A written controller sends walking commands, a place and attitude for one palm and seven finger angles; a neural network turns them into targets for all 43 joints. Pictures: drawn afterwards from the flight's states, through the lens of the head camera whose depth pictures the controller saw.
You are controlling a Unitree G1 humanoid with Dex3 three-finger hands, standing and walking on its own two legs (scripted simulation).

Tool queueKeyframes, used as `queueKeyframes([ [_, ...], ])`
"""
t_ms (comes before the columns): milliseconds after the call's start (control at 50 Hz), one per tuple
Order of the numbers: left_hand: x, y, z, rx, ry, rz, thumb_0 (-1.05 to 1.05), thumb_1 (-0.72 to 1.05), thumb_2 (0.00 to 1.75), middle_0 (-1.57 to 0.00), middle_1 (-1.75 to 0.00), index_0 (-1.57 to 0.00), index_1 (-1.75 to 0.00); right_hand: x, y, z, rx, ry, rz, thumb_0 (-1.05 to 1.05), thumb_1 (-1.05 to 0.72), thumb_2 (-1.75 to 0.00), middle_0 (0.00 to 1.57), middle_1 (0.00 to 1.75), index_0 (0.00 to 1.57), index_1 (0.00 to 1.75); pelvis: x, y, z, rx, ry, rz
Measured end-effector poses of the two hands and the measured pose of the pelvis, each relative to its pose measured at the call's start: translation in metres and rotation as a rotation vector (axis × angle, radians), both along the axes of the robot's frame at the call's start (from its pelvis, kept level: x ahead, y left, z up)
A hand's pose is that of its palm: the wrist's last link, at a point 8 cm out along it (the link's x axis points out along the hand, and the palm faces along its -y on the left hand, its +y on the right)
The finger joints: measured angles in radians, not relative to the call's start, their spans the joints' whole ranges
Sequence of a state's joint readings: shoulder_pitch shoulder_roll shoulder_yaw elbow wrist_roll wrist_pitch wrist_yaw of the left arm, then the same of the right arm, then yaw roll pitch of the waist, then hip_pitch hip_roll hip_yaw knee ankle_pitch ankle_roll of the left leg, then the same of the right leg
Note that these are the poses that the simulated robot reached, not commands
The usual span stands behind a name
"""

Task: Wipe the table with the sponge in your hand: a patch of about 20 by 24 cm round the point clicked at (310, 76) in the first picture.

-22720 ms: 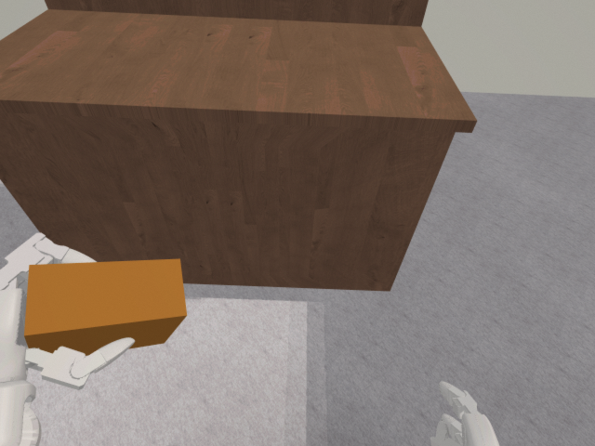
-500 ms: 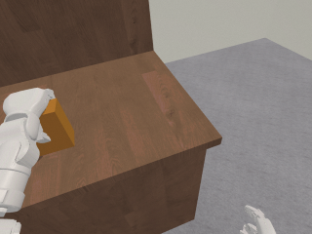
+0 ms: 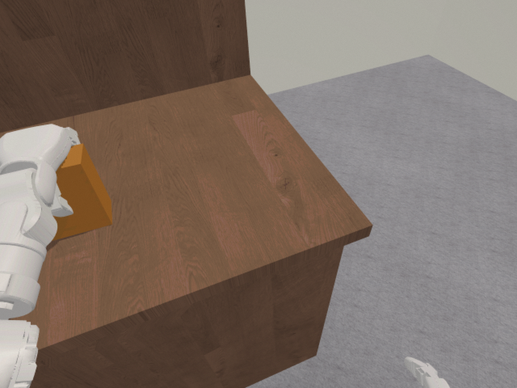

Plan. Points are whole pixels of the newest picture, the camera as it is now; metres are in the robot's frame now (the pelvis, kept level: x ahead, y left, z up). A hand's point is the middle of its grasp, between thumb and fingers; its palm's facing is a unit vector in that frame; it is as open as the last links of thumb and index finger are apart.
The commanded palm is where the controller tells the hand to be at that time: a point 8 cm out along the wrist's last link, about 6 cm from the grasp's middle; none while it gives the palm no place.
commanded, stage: wipe forward along the first lane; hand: left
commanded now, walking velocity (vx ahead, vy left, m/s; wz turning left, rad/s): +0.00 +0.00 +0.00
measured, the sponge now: (66, 204) +0.36 +0.35 +0.11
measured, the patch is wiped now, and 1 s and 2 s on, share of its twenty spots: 0.40 0.45 0.65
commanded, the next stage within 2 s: slide across to the middle lane in 0.26 s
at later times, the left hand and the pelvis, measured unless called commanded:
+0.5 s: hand (62, 158) +0.41 +0.35 +0.17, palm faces -0.06 +0.07 -1.00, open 10.3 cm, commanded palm +0.39 +0.33 +0.20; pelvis +0.01 +0.01 +0.00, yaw +0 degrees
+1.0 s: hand (114, 142) +0.45 +0.28 +0.17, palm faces +0.02 -0.01 -1.00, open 10.3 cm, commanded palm +0.42 +0.28 +0.22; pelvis +0.04 +0.01 +0.00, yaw +0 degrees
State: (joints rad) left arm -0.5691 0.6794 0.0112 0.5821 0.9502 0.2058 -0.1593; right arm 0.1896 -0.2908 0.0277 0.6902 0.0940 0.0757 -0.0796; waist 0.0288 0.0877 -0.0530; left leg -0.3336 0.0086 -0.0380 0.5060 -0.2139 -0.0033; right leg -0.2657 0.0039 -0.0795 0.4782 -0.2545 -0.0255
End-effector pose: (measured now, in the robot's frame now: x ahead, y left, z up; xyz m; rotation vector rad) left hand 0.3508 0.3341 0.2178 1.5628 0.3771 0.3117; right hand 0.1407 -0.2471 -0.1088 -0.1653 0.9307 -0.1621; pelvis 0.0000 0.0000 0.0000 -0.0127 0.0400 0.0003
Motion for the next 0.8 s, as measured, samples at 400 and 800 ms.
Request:
queueKeyframes([
  [400, 0.039, 0.015, 0.0, 0.028, 0.045, -0.016, 0.02, -0.52, 1.03, -0.74, -1.3, -0.74, -1.3, -0.031, -0.006, -0.005, -0.037, 0.118, -0.055, 0.01, -0.9, -0.9, 0.2, 0.3, 0.2, 0.3, 0.008, 0.01, 0.001, -0.005, 0.049, -0.008],
  [800, 0.068, -0.034, 0.002, -0.002, -0.041, -0.085, 0.01, -0.52, 1.03, -0.73, -1.31, -0.73, -1.31, 0.033, 0.023, 0.003, 0.026, 0.004, 0.023, 0.01, -0.9, -0.9, 0.2, 0.3, 0.2, 0.3, 0.025, 0.014, 0.003, 0.0, 0.044, 0.006],
])
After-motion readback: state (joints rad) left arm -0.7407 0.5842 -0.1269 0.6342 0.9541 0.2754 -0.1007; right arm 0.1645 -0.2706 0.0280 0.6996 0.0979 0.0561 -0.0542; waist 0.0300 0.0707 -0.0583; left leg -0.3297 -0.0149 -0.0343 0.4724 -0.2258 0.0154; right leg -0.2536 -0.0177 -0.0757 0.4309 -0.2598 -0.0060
